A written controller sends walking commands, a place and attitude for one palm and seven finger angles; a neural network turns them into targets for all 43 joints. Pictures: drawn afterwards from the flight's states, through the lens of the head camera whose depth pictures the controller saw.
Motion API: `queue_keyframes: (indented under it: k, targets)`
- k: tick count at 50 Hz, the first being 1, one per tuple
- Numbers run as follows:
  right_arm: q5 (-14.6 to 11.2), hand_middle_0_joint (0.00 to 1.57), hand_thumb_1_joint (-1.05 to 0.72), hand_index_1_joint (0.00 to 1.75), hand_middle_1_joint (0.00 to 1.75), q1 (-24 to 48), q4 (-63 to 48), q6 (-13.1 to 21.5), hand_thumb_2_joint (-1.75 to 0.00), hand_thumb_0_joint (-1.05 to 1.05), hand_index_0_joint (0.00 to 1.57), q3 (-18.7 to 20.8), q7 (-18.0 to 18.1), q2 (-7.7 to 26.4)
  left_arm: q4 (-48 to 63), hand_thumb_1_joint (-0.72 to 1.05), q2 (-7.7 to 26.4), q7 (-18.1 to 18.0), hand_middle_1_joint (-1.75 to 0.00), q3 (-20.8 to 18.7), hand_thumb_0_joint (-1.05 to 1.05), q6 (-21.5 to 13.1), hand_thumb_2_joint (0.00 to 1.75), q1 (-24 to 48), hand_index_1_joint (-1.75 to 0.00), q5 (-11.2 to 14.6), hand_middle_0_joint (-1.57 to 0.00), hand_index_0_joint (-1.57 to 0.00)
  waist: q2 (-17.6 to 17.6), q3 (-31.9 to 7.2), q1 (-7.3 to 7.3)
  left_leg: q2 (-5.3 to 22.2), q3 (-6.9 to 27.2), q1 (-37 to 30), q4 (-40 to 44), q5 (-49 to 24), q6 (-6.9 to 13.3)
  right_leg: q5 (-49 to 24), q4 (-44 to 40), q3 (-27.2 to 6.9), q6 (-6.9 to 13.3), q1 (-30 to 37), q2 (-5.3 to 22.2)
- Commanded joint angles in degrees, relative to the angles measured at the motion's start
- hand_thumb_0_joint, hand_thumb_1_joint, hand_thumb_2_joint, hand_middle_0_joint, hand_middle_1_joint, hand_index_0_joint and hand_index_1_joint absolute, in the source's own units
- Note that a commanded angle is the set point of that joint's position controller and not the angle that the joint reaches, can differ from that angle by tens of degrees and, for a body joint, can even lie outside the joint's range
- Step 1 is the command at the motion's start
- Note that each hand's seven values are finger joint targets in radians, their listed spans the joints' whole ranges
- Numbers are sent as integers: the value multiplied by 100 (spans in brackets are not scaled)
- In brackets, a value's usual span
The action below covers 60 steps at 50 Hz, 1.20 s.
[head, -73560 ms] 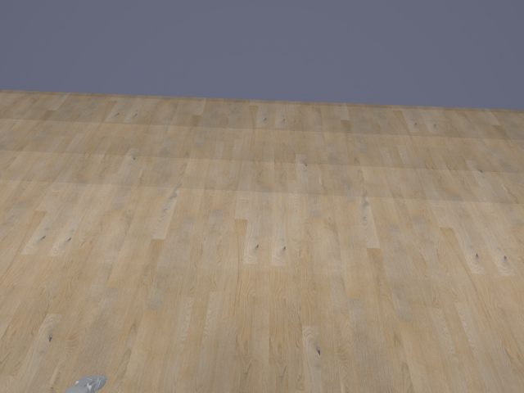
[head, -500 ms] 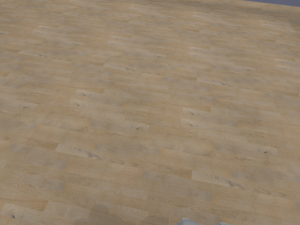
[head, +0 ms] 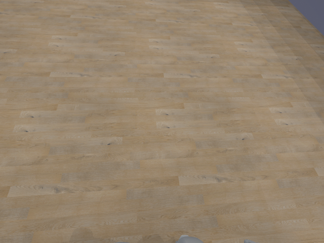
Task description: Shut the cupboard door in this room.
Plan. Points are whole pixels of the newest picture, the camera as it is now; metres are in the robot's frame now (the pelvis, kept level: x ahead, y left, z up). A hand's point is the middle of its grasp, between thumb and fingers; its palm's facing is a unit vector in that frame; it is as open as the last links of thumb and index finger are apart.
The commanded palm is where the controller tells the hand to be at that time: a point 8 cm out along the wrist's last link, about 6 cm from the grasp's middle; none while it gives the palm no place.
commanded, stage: turn to face it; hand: left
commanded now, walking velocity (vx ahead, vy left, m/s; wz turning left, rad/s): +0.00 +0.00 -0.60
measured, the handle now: out of the picture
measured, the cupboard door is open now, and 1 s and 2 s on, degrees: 34 34 34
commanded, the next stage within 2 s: none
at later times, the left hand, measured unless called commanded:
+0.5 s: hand (119, 214) +0.20 +0.13 -0.15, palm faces -0.33 -0.91 -0.25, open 7.4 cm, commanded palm none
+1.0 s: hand (123, 193) +0.26 +0.13 -0.16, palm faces -0.55 -0.81 -0.21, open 7.4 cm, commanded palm none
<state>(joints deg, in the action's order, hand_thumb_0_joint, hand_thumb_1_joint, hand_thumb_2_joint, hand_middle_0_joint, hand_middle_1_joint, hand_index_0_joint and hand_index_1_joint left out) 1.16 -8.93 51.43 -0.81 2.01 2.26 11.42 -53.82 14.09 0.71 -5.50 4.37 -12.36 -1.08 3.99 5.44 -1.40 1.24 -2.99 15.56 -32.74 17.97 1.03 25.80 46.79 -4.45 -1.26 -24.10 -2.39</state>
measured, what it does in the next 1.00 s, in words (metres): steps on the spot, turning right: right foot, then left foot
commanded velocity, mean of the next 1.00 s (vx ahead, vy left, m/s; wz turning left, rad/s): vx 0.00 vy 0.00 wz -0.60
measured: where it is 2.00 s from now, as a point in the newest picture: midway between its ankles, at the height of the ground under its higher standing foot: outside the picture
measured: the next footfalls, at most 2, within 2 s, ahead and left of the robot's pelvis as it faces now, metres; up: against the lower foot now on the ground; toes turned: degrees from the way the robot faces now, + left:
right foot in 0.34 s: +0.01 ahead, -0.15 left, +0.00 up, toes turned -17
left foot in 0.68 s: +0.15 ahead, +0.08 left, +0.00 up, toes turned -21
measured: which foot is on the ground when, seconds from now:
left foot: down 0.00-0.34, up 0.36-0.66, down 0.68-1.00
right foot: up 0.00-0.32, down 0.34-0.70, up 0.72-1.00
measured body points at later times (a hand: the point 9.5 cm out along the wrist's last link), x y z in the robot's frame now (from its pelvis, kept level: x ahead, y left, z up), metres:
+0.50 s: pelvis +0.02 -0.02 +0.00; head +0.07 -0.05 +0.45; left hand +0.22 +0.18 -0.13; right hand -0.01 -0.30 -0.15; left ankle +0.03 +0.11 -0.66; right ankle -0.03 -0.14 -0.73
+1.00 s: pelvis +0.05 +0.01 +0.01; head +0.11 +0.00 +0.45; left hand +0.29 +0.17 -0.14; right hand -0.04 -0.23 -0.12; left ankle +0.11 +0.10 -0.73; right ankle -0.05 -0.11 -0.67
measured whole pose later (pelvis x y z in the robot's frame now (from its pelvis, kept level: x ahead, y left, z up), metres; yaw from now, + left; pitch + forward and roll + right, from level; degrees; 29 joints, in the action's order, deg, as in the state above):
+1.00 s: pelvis +0.05 +0.01 +0.01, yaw -36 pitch +1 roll -3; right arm 1.6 -13.1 50.8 -1.1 1.3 1.3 10.9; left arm -50.2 15.7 2.7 -5.7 5.3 -8.5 -1.1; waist 0.5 5.7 0.0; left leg 8.6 -12.7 13.3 -29.8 16.4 0.1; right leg 25.8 54.0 2.8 -3.1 -24.4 2.4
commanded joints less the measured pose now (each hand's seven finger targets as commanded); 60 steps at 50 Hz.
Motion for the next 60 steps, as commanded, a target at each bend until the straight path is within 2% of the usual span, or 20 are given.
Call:
queue_keyframes:
  k: [1,11,15,17,18,20,23,29,32,33,34,35,40,47,53,54,55,56,58,60]
  targets:
    - [77,20,-90,30,30,-135,-439,103,-90,0,20,195,80,1104,626,90,461,96,-30,-78,0,-92,90,303,-30,-8,-20,-20,-1232,-416,76,1824,1057,-722,1313,-2970,835,283,1933,254,-179,-793,371]
    - [61,20,-90,30,30,-706,-183,82,-90,0,20,340,-26,1315,993,90,363,179,-30,78,0,-116,90,977,-30,-12,-20,-20,-1591,-788,404,1797,-8,-1440,705,-3903,597,-114,-185,941,-73,-41,295]
    - [-15,20,-90,30,30,-468,-262,60,-90,0,20,378,-99,1418,791,90,672,126,-30,28,0,-244,90,138,-30,-15,-20,-20,-1076,-1083,-103,1557,-500,-739,-607,-3361,53,-1827,-2241,970,174,1709,293]
    - [-57,20,-90,30,30,-113,-697,17,-90,0,20,218,-136,767,544,90,1600,-21,-30,-142,0,-358,90,-642,-30,-25,-20,-20,1157,-1238,-405,298,-625,1881,-2989,1882,-531,-6102,-2210,-1587,1228,3211,2523]
    - [-56,20,-90,30,30,88,-727,-85,-90,0,20,175,-48,841,566,90,1588,-113,-30,-154,0,-321,90,-654,-30,23,-20,-20,913,-1119,-426,432,214,2096,-3487,1915,-493,-5688,-2289,-1605,1508,2799,2534]
    - [-52,20,-90,30,30,124,-622,-95,-90,0,20,195,-51,914,792,90,1238,-163,-30,-82,0,-279,90,82,-30,16,-20,-20,941,-797,-128,547,446,2251,-3741,1175,-543,-4457,-2422,-1233,1374,2354,2009]
    - [-26,20,-90,30,30,-190,-456,-133,-90,0,20,188,-119,842,992,90,1069,-146,-30,-27,0,-299,90,518,-30,-15,-20,-20,499,-893,161,459,220,1529,-3167,593,-635,-3955,-2402,-634,1112,1670,1546]
    - [-66,20,-90,30,30,-165,-590,-63,-90,0,20,186,-110,713,927,90,1166,-82,-30,-119,0,-282,90,432,-30,-69,-20,-20,552,-782,148,159,70,960,-1576,600,-594,-3351,-2317,-1158,1163,1262,1452]
    - [-87,20,-90,30,30,-675,-484,29,-90,0,20,187,-65,723,898,90,1067,-73,-30,-132,0,-237,90,612,-30,-29,-20,-20,547,-950,404,15,56,-36,112,-238,-514,-3289,-1745,-1259,810,964,1184]
    - [-66,20,-90,30,30,-909,-420,101,-90,0,20,215,-40,941,963,90,886,-65,-30,-98,0,-201,90,603,-30,26,-20,-20,15,-1035,486,299,285,-815,952,-697,-425,-2662,-1310,-999,531,396,830]
    - [25,20,-90,30,30,-988,-435,163,-90,0,20,302,-23,1520,1025,90,482,-19,-30,-29,0,-164,90,297,-30,81,-20,-20,-1771,-1236,410,1711,1740,-1561,1393,-1468,86,-554,-186,-267,143,-594,-25]
    - [35,20,-90,30,30,-1093,-521,116,-90,0,20,322,-10,1763,1089,90,489,5,-30,-1,0,-183,90,290,-30,44,-20,-20,-2176,-1194,460,2652,2334,-1241,1461,-2110,703,1204,1111,248,8,-732,-40]
    - [62,20,-90,30,30,-380,-655,142,-90,0,20,169,49,1133,811,90,480,156,-30,-66,0,-98,90,357,-30,-4,-20,-20,-1373,-756,166,1838,611,-921,1235,-2814,610,100,2283,326,-226,-893,447]
    - [49,20,-90,30,30,-780,-343,95,-90,0,20,277,-11,1192,948,90,298,199,-30,0,0,-65,90,753,-30,-11,-20,-20,-1428,-722,402,1981,12,-1103,1163,-2629,663,60,781,775,-197,-410,497]
    - [23,20,-90,30,30,-502,-270,30,-90,0,20,397,-101,1373,810,90,399,155,-30,26,0,-187,90,292,-30,-14,-20,-20,-1483,-905,129,1926,-567,-778,188,-2384,244,-1036,-1551,1177,49,921,238]
    - [-13,20,-90,30,30,-439,-305,23,-90,0,20,403,-127,1297,680,90,635,125,-30,-28,0,-227,90,-105,-30,-32,-20,-20,-1014,-1006,-76,1715,-738,-224,-489,-1808,-14,-1712,-2208,886,177,1740,430]
    - [-55,20,-90,30,30,-384,-481,3,-90,0,20,310,-156,888,587,90,1219,58,-30,-121,0,-315,90,-433,-30,-78,-20,-20,736,-1092,-253,1010,-1031,1095,-1693,344,-379,-3059,-2658,-700,631,2709,1665]
    - [-50,20,-90,30,30,-76,-713,-57,-90,0,20,230,-136,760,512,90,1507,-12,-30,-149,0,-321,90,-601,-30,-10,-20,-20,1255,-913,-349,433,-536,1943,-2796,2048,-524,-4599,-2643,-1652,1208,2470,2482]
    - [-53,20,-90,30,30,125,-695,-127,-90,0,20,228,-48,810,596,90,1371,-130,-30,-163,0,-296,90,-234,-30,-13,-20,-20,1303,-687,-206,524,288,2300,-3618,1538,-510,-3701,-2751,-1752,1418,2007,2252]
    - [-22,20,-90,30,30,-57,-529,-114,-90,0,20,236,-97,877,800,90,1022,-133,-30,-57,0,-289,90,356,-30,-7,-20,-20,729,-647,93,601,315,2004,-3470,772,-585,-3303,-2641,-969,1194,1693,1749]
